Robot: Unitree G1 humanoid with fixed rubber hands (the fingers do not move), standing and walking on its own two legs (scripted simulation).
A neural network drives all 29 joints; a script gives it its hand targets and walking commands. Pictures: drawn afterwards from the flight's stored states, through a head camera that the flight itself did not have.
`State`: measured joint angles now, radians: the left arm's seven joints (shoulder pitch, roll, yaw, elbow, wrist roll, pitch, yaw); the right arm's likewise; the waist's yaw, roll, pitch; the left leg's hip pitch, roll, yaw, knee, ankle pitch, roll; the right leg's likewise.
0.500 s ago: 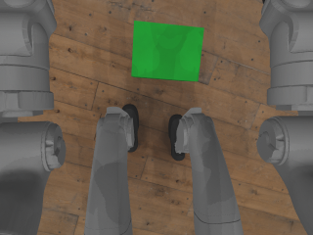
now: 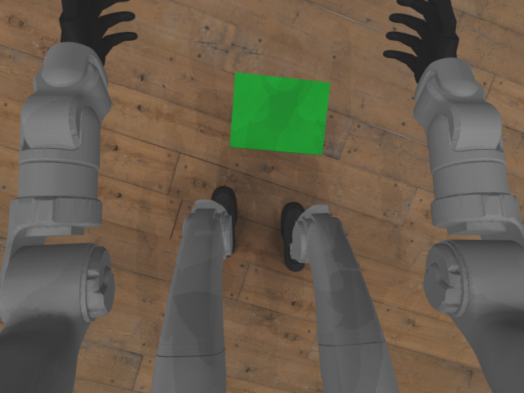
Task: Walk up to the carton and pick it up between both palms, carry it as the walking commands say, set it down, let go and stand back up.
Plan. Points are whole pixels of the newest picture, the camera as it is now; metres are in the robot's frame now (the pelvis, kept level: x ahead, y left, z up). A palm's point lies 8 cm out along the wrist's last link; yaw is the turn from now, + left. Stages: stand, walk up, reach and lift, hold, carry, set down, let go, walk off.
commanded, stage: let go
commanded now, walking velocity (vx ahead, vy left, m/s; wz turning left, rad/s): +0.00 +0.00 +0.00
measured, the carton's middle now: (274, 119) +0.46 -0.04 -0.52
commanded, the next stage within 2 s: stand in 1.18 s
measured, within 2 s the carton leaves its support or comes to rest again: neither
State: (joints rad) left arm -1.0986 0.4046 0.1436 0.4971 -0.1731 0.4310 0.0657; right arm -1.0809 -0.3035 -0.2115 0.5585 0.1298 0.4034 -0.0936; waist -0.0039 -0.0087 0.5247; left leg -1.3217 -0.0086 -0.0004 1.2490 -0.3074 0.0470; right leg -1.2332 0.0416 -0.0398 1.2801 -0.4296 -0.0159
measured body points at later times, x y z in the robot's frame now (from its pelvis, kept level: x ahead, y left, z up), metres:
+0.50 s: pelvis +0.02 -0.01 +0.08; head +0.10 +0.01 +0.52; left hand +0.29 +0.25 +0.01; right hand +0.31 -0.22 +0.03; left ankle +0.14 +0.09 -0.60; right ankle +0.09 -0.12 -0.60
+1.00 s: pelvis +0.06 +0.01 +0.12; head +0.08 +0.03 +0.56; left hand +0.24 +0.25 +0.04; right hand +0.22 -0.22 +0.04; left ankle +0.14 +0.09 -0.60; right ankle +0.09 -0.12 -0.60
